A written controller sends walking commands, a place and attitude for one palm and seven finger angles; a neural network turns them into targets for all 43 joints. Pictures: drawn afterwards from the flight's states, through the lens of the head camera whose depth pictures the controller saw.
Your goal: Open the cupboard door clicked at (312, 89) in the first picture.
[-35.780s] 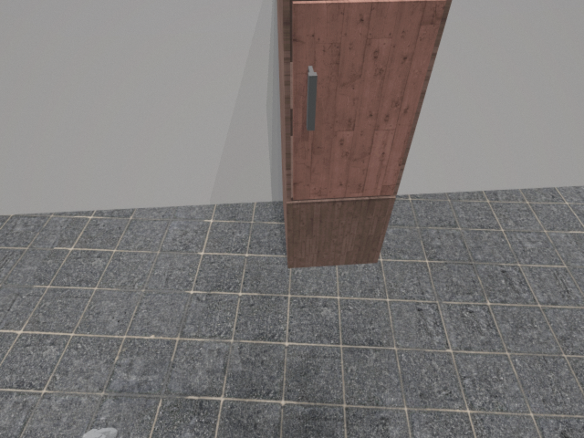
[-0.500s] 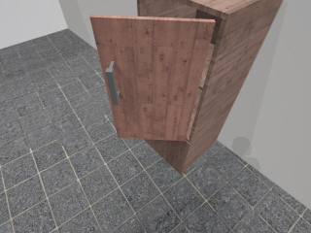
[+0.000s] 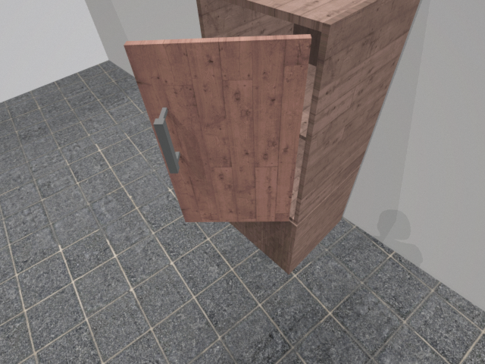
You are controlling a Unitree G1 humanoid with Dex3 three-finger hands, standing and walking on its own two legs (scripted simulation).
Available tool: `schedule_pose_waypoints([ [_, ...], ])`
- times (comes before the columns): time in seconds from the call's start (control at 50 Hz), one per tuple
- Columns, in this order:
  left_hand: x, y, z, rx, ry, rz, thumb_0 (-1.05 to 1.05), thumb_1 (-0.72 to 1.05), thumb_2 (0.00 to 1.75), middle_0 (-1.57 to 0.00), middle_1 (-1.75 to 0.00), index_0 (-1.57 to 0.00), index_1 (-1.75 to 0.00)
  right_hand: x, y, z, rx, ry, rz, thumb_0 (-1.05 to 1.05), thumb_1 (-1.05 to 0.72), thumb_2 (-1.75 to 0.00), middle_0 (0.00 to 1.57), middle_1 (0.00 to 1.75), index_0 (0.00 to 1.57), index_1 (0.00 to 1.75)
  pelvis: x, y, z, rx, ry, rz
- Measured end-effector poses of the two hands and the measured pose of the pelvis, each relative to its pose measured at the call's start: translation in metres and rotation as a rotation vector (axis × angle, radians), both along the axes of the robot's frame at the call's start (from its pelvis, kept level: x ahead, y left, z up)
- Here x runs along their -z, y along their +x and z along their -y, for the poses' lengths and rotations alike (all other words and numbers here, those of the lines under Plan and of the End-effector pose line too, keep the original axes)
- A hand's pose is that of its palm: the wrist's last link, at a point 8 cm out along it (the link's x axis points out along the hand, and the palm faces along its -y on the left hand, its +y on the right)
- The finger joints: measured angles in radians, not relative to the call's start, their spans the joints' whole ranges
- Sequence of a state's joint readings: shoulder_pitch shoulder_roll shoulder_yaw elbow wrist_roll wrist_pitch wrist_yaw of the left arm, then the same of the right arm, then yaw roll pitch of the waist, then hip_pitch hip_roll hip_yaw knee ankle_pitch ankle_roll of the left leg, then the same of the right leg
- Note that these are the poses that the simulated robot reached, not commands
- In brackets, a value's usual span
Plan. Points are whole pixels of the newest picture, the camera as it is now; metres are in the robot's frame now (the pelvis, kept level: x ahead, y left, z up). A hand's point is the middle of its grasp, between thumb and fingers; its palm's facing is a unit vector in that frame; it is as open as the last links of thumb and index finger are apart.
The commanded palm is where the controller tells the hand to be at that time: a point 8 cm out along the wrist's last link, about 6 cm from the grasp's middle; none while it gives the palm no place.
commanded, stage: look again from close up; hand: left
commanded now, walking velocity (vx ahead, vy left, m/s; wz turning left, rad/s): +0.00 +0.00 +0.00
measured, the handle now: (169, 141) +0.57 +0.21 +0.03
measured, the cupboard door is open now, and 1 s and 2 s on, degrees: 45 45 45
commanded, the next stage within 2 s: raise the hand with hooked fingers in 0.36 s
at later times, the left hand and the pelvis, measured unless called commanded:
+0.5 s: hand out of the picture +0.02 +0.14 -0.16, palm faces +0.09 -0.97 -0.23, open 7.3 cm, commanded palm +0.10 +0.19 -0.07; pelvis +0.01 -0.04 +0.00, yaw +1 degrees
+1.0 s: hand (139, 359) +0.14 +0.18 -0.04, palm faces +0.10 -0.99 -0.03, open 9.3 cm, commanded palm +0.14 +0.23 -0.03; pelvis -0.03 -0.03 -0.08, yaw +4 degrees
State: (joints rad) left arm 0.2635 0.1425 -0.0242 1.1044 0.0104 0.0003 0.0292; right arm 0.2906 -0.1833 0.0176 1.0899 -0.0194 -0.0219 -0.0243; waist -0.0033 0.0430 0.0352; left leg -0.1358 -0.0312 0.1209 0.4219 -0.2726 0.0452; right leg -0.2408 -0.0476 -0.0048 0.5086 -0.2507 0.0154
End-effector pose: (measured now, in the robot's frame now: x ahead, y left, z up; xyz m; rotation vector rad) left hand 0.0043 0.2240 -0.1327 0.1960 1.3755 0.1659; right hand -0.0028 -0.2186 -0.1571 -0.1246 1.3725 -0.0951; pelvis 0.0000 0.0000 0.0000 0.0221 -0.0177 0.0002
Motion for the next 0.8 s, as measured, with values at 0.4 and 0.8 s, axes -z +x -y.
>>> schedule_pose_waypoints([
  [0.4, 0.001, 0.002, 0.036, -0.022, -0.005, -0.003, 0.01, 0.92, 0.90, -0.20, -0.30, -0.20, -0.30, -0.002, -0.001, 0.031, 0.000, 0.002, -0.046, 0.01, -0.91, -0.90, 0.20, 0.30, 0.19, 0.30, -0.002, 0.007, 0.037, -0.017, -0.001, -0.002],
  [0.8, -0.122, 0.154, 0.032, 0.197, -0.162, 1.430, 0.00, 0.71, 0.81, -0.21, -0.43, -0.21, -0.43, -0.071, 0.199, 0.086, -0.171, -0.155, 0.933, 0.01, -0.91, -0.90, 0.20, 0.30, 0.19, 0.30, 0.059, -0.025, 0.048, -0.049, 0.010, -0.183],
])
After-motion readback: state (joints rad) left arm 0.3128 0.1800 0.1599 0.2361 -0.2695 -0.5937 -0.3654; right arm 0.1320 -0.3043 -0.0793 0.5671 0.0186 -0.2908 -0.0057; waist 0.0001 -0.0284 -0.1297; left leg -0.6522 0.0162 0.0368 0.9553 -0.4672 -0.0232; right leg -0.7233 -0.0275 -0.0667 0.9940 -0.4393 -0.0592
